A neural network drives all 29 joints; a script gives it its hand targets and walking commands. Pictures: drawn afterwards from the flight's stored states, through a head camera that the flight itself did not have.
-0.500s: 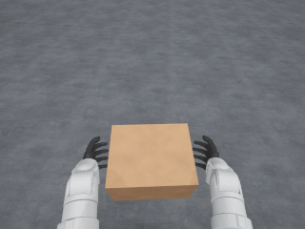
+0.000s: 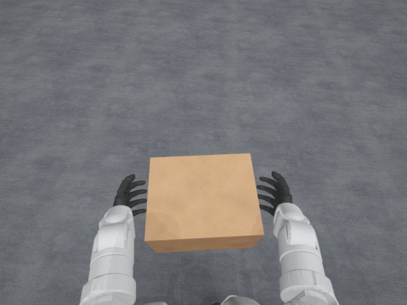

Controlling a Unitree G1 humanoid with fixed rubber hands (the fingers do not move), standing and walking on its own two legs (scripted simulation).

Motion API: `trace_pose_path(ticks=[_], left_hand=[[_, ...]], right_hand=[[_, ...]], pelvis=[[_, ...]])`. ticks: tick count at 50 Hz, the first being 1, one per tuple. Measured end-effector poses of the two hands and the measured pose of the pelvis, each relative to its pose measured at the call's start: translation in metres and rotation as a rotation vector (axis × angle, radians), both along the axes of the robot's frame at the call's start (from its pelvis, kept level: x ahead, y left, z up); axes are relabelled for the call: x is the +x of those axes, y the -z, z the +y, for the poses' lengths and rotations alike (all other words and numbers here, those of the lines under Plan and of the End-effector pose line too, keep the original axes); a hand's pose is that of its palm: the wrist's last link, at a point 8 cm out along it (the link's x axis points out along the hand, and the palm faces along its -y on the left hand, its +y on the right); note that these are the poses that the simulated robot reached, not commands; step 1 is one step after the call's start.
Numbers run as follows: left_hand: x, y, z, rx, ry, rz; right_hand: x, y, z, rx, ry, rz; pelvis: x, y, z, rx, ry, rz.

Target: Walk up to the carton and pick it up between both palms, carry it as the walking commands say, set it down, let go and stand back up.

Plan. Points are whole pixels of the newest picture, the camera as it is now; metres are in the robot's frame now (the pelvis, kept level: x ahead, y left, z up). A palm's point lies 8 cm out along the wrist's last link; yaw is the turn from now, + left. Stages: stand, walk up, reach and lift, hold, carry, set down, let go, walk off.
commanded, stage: set down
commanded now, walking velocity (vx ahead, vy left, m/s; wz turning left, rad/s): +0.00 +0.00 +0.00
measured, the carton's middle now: (202, 203) +0.35 +0.00 -0.11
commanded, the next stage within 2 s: none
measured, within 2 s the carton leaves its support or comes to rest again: neither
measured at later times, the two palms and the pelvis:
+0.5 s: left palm (136, 217) +0.32 +0.16 -0.13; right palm (267, 213) +0.33 -0.16 -0.13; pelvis -0.04 -0.01 -0.07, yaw +0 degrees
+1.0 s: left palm (142, 217) +0.35 +0.17 -0.21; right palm (258, 214) +0.36 -0.16 -0.21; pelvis -0.03 +0.00 -0.13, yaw +0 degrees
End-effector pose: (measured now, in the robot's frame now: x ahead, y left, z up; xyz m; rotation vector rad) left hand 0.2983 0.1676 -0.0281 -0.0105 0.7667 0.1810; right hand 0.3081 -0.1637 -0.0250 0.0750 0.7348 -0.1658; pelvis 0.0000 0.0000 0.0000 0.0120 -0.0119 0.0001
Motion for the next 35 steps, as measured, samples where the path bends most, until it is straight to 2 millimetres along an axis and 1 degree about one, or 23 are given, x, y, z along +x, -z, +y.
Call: trace_pose_path(ticks=[4,8,14,23,29,35], left_hand=[[-0.004,0.021,-0.003,0.008,0.006,0.012],[-0.001,0.038,-0.004,0.027,0.009,-0.005],[0.006,0.061,-0.008,0.053,0.007,-0.031],[0.019,0.093,-0.006,0.060,0.000,-0.045],[0.034,0.110,-0.005,0.063,0.005,-0.051],[0.043,0.127,-0.003,0.049,0.002,-0.038]], right_hand=[[-0.001,0.020,-0.002,-0.010,-0.001,0.008],[0.002,0.037,-0.002,-0.022,-0.004,-0.014],[0.012,0.061,-0.002,-0.041,0.011,-0.048],[0.023,0.094,0.000,-0.024,0.020,-0.061],[0.033,0.113,0.001,-0.015,0.028,-0.065],[0.042,0.130,0.002,-0.020,0.026,-0.050]], pelvis=[[-0.003,0.004,-0.001,0.001,0.000,0.063],[-0.011,0.013,-0.002,0.003,0.000,0.137],[-0.025,0.030,-0.005,0.007,-0.001,0.227],[-0.041,0.059,-0.007,0.011,0.002,0.324],[-0.045,0.080,-0.005,0.016,0.008,0.388],[-0.042,0.096,-0.002,0.014,0.009,0.445]])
